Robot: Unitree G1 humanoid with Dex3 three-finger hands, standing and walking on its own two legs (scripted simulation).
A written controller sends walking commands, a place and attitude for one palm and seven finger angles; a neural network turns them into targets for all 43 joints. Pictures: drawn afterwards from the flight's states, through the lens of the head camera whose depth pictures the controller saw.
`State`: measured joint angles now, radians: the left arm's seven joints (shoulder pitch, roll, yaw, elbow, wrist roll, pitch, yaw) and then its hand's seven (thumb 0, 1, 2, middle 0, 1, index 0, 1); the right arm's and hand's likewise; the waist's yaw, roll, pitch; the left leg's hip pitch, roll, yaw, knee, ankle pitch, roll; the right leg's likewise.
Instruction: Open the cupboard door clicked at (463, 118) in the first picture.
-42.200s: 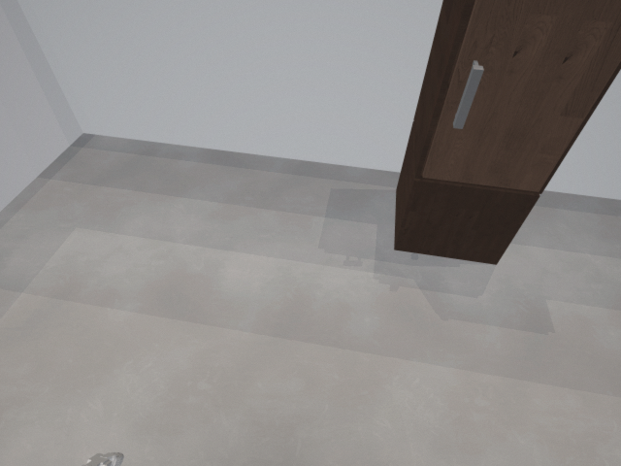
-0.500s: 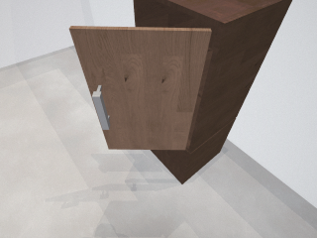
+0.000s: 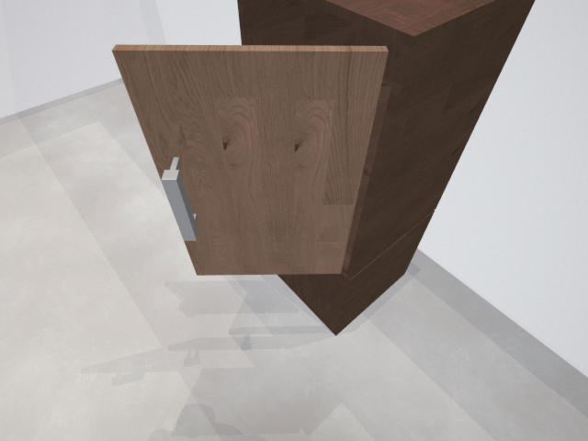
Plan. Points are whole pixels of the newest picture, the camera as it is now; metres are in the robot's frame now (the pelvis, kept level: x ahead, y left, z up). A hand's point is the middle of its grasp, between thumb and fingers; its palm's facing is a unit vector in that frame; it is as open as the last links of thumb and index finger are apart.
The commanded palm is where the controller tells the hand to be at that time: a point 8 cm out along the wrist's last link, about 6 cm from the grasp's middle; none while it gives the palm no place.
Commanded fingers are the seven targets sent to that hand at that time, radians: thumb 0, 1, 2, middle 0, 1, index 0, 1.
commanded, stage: look again from close up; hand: left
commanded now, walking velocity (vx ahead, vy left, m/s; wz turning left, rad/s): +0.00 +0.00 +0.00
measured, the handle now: (183, 200) +0.52 +0.25 -0.03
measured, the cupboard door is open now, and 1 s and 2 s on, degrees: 50 50 50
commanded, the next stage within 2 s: raise the hand with hooked fingers in 0.44 s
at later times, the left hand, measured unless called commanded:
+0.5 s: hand out of the picture +0.01 +0.16 -0.17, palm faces +0.01 -0.98 -0.20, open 7.4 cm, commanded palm none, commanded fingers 0.00 0.90 0.90 -0.20 -0.30 -0.20 -0.30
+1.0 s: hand out of the picture +0.13 +0.16 -0.07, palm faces +0.14 -0.99 +0.00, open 8.8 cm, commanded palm +0.12 +0.22 -0.05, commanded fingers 0.00 0.34 0.66 -0.24 -0.66 -0.24 -0.66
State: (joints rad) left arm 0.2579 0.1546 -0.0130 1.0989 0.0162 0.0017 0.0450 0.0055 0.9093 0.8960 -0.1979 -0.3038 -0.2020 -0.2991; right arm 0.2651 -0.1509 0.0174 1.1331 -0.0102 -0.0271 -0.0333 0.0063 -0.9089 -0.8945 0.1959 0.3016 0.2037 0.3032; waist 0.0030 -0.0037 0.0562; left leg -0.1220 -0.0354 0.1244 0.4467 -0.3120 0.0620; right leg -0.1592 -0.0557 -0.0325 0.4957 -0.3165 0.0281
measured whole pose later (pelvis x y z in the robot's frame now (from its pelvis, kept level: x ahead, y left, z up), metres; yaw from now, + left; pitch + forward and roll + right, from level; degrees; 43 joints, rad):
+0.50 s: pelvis +0.00 -0.02 +0.00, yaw +0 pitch -1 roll +0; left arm 0.25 0.17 -0.01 1.11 0.02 -0.01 0.04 0.00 0.91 0.90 -0.20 -0.30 -0.20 -0.30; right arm 0.23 -0.16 0.01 1.14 -0.01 -0.03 -0.03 0.00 -0.91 -0.89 0.20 0.30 0.20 0.30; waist 0.01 -0.02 0.04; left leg -0.11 -0.01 0.11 0.42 -0.29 0.03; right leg -0.14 -0.02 -0.05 0.45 -0.29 0.00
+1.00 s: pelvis -0.07 -0.06 -0.09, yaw +3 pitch +13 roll +0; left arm 0.31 0.21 0.23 0.25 -0.29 -0.48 -0.33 0.01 0.56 0.75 -0.23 -0.52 -0.23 -0.52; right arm 0.15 -0.28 -0.05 0.49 0.04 -0.25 -0.04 0.01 -0.90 -0.89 0.19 0.30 0.20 0.30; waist 0.03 -0.03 -0.12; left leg -0.89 0.05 0.02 1.18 -0.51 -0.02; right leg -0.88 -0.02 -0.12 1.18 -0.53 -0.07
